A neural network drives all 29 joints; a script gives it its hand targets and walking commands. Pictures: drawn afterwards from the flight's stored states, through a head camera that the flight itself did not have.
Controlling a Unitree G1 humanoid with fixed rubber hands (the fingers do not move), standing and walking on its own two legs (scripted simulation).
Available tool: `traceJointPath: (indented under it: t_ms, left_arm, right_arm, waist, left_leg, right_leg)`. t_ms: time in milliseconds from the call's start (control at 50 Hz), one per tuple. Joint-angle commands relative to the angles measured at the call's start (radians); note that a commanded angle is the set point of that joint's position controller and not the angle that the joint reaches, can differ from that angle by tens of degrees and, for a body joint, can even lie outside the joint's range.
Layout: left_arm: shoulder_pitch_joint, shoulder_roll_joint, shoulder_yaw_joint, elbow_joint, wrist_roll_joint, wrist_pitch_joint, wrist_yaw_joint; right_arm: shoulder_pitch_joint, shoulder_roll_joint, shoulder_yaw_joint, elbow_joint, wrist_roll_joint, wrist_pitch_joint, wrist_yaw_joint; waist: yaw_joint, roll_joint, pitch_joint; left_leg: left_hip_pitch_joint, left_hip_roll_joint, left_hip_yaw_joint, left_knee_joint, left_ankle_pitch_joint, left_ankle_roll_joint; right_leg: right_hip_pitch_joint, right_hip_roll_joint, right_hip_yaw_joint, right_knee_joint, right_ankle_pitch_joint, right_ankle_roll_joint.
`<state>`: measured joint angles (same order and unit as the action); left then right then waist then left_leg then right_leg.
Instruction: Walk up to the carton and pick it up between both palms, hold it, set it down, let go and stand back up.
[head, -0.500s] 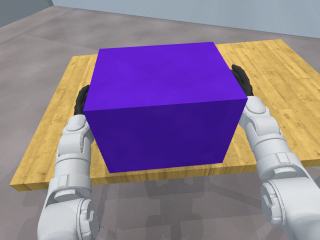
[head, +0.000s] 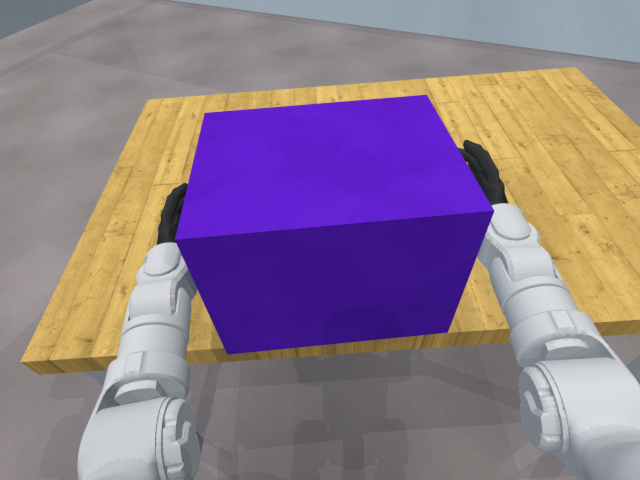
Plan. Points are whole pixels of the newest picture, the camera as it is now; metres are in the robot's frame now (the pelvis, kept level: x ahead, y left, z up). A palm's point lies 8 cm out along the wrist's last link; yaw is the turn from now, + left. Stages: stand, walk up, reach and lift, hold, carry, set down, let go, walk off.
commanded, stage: set down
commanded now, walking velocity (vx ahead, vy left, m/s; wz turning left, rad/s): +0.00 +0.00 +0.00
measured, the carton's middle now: (327, 224) +0.42 +0.02 +0.08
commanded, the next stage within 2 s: none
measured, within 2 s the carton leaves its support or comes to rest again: rests again in 0.50 s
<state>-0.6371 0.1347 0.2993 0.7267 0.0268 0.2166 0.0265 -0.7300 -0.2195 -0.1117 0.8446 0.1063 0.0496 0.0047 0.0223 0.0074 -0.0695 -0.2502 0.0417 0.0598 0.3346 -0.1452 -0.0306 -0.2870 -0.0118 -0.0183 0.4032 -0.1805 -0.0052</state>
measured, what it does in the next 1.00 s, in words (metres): stands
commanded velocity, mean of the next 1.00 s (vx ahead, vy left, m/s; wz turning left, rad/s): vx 0.00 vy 0.00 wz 0.00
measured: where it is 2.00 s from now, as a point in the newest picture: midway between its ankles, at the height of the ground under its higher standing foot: outside the picture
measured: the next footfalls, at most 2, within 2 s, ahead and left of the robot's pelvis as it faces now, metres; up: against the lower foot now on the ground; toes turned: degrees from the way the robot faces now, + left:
none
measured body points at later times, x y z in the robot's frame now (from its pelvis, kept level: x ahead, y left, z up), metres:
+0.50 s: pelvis +0.01 +0.00 +0.00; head +0.05 -0.01 +0.45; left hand +0.41 +0.21 +0.07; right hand +0.45 -0.19 +0.10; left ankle +0.01 +0.14 -0.75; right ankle +0.01 -0.11 -0.75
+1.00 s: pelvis +0.01 +0.00 +0.00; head +0.05 -0.01 +0.45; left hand +0.41 +0.21 +0.06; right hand +0.44 -0.19 +0.09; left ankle +0.01 +0.14 -0.75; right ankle +0.01 -0.11 -0.75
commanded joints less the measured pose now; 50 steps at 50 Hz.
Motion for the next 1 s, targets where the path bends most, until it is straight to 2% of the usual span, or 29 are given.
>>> traceJointPath:
  t_ms: [0,20,100,120,160,240,280,300,320,340,360,400,420,460,480,500,520,620,640,660,680,740,760,800,840,900,920,960,980]
  left_arm:
    - [-0.868,-0.513,-0.319,-0.227,-0.027,-0.159,-0.069]
    - [-0.856,-0.515,-0.311,-0.205,-0.02,-0.162,-0.068]
    - [-0.839,-0.496,-0.286,-0.157,-0.009,-0.163,-0.067]
    - [-0.835,-0.501,-0.313,-0.169,-0.014,-0.169,-0.068]
    - [-0.88,-0.512,-0.325,-0.189,-0.029,-0.195,-0.061]
    - [-0.85,-0.529,-0.343,-0.224,-0.038,-0.232,-0.052]
    - [-0.851,-0.536,-0.369,-0.24,-0.05,-0.252,-0.051]
    - [-0.824,-0.538,-0.369,-0.227,-0.053,-0.257,-0.051]
    - [-0.812,-0.549,-0.39,-0.224,-0.056,-0.262,-0.049]
    - [-0.809,-0.544,-0.379,-0.206,-0.058,-0.265,-0.048]
    - [-0.821,-0.55,-0.393,-0.224,-0.058,-0.275,-0.047]
    - [-0.76,-0.534,-0.362,-0.168,-0.049,-0.273,-0.058]
    - [-0.759,-0.542,-0.355,-0.159,-0.045,-0.272,-0.059]
    - [-0.767,-0.533,-0.358,-0.172,-0.05,-0.283,-0.063]
    - [-0.775,-0.536,-0.371,-0.183,-0.051,-0.291,-0.064]
    - [-0.759,-0.54,-0.366,-0.187,-0.049,-0.294,-0.066]
    - [-0.762,-0.547,-0.373,-0.175,-0.05,-0.298,-0.065]
    - [-0.738,-0.542,-0.35,-0.127,-0.045,-0.325,-0.07]
    - [-0.754,-0.544,-0.361,-0.134,-0.046,-0.334,-0.07]
    - [-0.749,-0.539,-0.36,-0.127,-0.045,-0.337,-0.072]
    - [-0.754,-0.533,-0.355,-0.112,-0.037,-0.341,-0.073]
    - [-0.747,-0.511,-0.328,-0.069,-0.028,-0.344,-0.081]
    - [-0.755,-0.51,-0.325,-0.07,-0.029,-0.352,-0.083]
    - [-0.75,-0.495,-0.309,-0.038,-0.026,-0.359,-0.084]
    - [-0.723,-0.495,-0.306,-0.034,-0.019,-0.358,-0.089]
    - [-0.721,-0.463,-0.27,0.003,-0.009,-0.371,-0.09]
    - [-0.737,-0.465,-0.276,0.008,-0.013,-0.372,-0.09]
    - [-0.726,-0.388,-0.246,0.04,-0.015,-0.378,-0.082]
    - [-0.722,-0.273,-0.185,0.06,-0.012,-0.379,-0.069]
  right_arm:
    - [-0.731,0.53,0.161,-0.162,-0.073,-0.131,0.228]
    - [-0.726,0.538,0.168,-0.144,-0.069,-0.132,0.231]
    - [-0.708,0.497,0.123,-0.077,-0.101,-0.131,0.236]
    - [-0.691,0.494,0.123,-0.088,-0.109,-0.141,0.234]
    - [-0.711,0.515,0.136,-0.099,-0.106,-0.153,0.236]
    - [-0.699,0.527,0.19,-0.129,-0.081,-0.181,0.228]
    - [-0.689,0.555,0.219,-0.136,-0.074,-0.191,0.218]
    - [-0.683,0.553,0.224,-0.146,-0.073,-0.197,0.214]
    - [-0.678,0.547,0.231,-0.162,-0.07,-0.202,0.214]
    - [-0.685,0.548,0.228,-0.16,-0.066,-0.208,0.212]
    - [-0.675,0.548,0.224,-0.149,-0.084,-0.209,0.212]
    - [-0.648,0.556,0.241,-0.149,-0.08,-0.209,0.203]
    - [-0.642,0.545,0.231,-0.135,-0.083,-0.208,0.201]
    - [-0.626,0.557,0.248,-0.107,-0.083,-0.209,0.202]
    - [-0.633,0.559,0.257,-0.112,-0.078,-0.214,0.201]
    - [-0.634,0.567,0.268,-0.122,-0.073,-0.217,0.198]
    - [-0.63,0.561,0.251,-0.125,-0.083,-0.219,0.199]
    - [-0.632,0.575,0.262,-0.13,-0.092,-0.238,0.201]
    - [-0.631,0.573,0.259,-0.115,-0.096,-0.243,0.199]
    - [-0.626,0.567,0.261,-0.127,-0.094,-0.241,0.202]
    - [-0.631,0.55,0.238,-0.108,-0.111,-0.242,0.204]
    - [-0.621,0.547,0.215,-0.076,-0.123,-0.238,0.208]
    - [-0.597,0.538,0.206,-0.045,-0.14,-0.24,0.207]
    - [-0.603,0.532,0.207,-0.042,-0.142,-0.245,0.205]
    - [-0.592,0.522,0.191,-0.041,-0.138,-0.247,0.208]
    - [-0.584,0.511,0.182,-0.03,-0.156,-0.252,0.208]
    - [-0.606,0.508,0.175,-0.031,-0.153,-0.258,0.212]
    - [-0.576,0.428,0.15,0.004,-0.153,-0.255,0.203]
    - [-0.552,0.312,0.109,0.048,-0.146,-0.249,0.194]
  waist:
    - [0.097,-0.02,-0.631]
    - [0.106,-0.011,-0.607]
    - [0.1,-0.016,-0.552]
    - [0.085,-0.009,-0.576]
    - [0.097,-0.009,-0.616]
    - [0.114,-0.002,-0.707]
    - [0.102,-0.006,-0.77]
    - [0.109,-0.011,-0.788]
    - [0.094,0.002,-0.803]
    - [0.107,-0.003,-0.791]
    - [0.098,-0.011,-0.807]
    - [0.113,-0.028,-0.752]
    - [0.103,-0.029,-0.74]
    - [0.108,-0.023,-0.755]
    - [0.099,-0.01,-0.752]
    - [0.111,-0.025,-0.758]
    - [0.094,-0.015,-0.759]
    - [0.121,-0.034,-0.761]
    - [0.104,-0.017,-0.753]
    - [0.118,-0.025,-0.741]
    - [0.104,-0.019,-0.74]
    - [0.108,-0.028,-0.68]
    - [0.097,-0.023,-0.673]
    - [0.114,-0.034,-0.671]
    - [0.106,-0.015,-0.651]
    - [0.123,-0.027,-0.63]
    - [0.116,-0.021,-0.635]
    - [0.122,-0.03,-0.623]
    - [0.126,-0.031,-0.606]
  left_leg:
    - [0.164,-0.034,0.005,-0.012,0.242,-0.02]
    - [0.163,-0.033,0.011,-0.011,0.252,-0.018]
    - [0.149,-0.029,0.017,-0.033,0.168,-0.015]
    - [0.146,-0.03,0.014,-0.026,0.198,-0.021]
    - [0.143,-0.032,0.017,-0.016,0.219,-0.02]
    - [0.158,-0.029,0.018,0.031,0.365,-0.039]
    - [0.185,-0.031,0.018,0.052,0.413,-0.038]
    - [0.184,-0.029,0.018,0.058,0.433,-0.038]
    - [0.187,-0.03,0.015,0.063,0.463,-0.043]
    - [0.171,-0.029,0.017,0.063,0.448,-0.042]
    - [0.168,-0.025,0.015,0.058,0.442,-0.046]
    - [0.127,-0.032,0.03,0.049,0.422,-0.037]
    - [0.129,-0.03,0.027,0.045,0.417,-0.038]
    - [0.118,-0.035,0.036,0.043,0.403,-0.034]
    - [0.119,-0.035,0.027,0.049,0.422,-0.041]
    - [0.124,-0.035,0.033,0.053,0.434,-0.036]
    - [0.128,-0.034,0.026,0.048,0.421,-0.04]
    - [0.082,-0.036,0.038,0.038,0.39,-0.032]
    - [0.076,-0.036,0.031,0.041,0.386,-0.038]
    - [0.068,-0.037,0.035,0.03,0.369,-0.035]
    - [0.072,-0.035,0.03,0.032,0.355,-0.039]
    - [0.056,-0.034,0.037,0.015,0.309,-0.032]
    - [0.069,-0.034,0.037,0.014,0.312,-0.036]
    - [0.048,-0.036,0.038,0.014,0.29,-0.03]
    - [0.044,-0.035,0.036,0.01,0.279,-0.032]
    - [0.022,-0.038,0.044,0.001,0.255,-0.026]
    - [0.024,-0.036,0.042,0.001,0.243,-0.029]
    - [0.023,-0.038,0.046,-0.001,0.24,-0.026]
    - [0.011,-0.041,0.057,-0.008,0.217,-0.03]
  right_leg:
    - [0.143,0.072,-0.065,-0.09,0.223,0.009]
    - [0.132,0.073,-0.062,-0.095,0.216,0.006]
    - [0.107,0.068,-0.067,-0.108,0.144,0.0]
    - [0.113,0.071,-0.067,-0.105,0.19,-0.001]
    - [0.107,0.068,-0.063,-0.101,0.198,0.0]
    - [0.136,0.079,-0.063,-0.075,0.312,0.004]
    - [0.138,0.079,-0.063,-0.072,0.358,0.009]
    - [0.147,0.078,-0.06,-0.069,0.385,0.008]
    - [0.144,0.083,-0.062,-0.067,0.407,0.007]
    - [0.148,0.081,-0.056,-0.068,0.399,0.005]
    - [0.142,0.082,-0.064,-0.062,0.405,0.006]
    - [0.19,0.075,-0.054,-0.064,0.439,0.013]
    - [0.185,0.075,-0.057,-0.063,0.443,0.013]
    - [0.201,0.066,-0.052,-0.057,0.463,0.019]
    - [0.204,0.067,-0.053,-0.05,0.475,0.018]
    - [0.211,0.068,-0.052,-0.049,0.496,0.023]
    - [0.192,0.067,-0.058,-0.053,0.474,0.02]
    - [0.21,0.066,-0.048,-0.051,0.463,0.016]
    - [0.213,0.064,-0.049,-0.046,0.454,0.015]
    - [0.217,0.061,-0.049,-0.048,0.459,0.023]
    - [0.197,0.064,-0.056,-0.052,0.423,0.016]
    - [0.188,0.059,-0.048,-0.062,0.385,0.015]
    - [0.179,0.06,-0.06,-0.06,0.385,0.019]
    - [0.191,0.053,-0.046,-0.06,0.382,0.017]
    - [0.182,0.055,-0.05,-0.061,0.359,0.014]
    - [0.189,0.049,-0.045,-0.063,0.338,0.017]
    - [0.177,0.05,-0.051,-0.065,0.305,0.014]
    - [0.184,0.048,-0.043,-0.063,0.325,0.016]
    - [0.186,0.046,-0.036,-0.071,0.287,0.012]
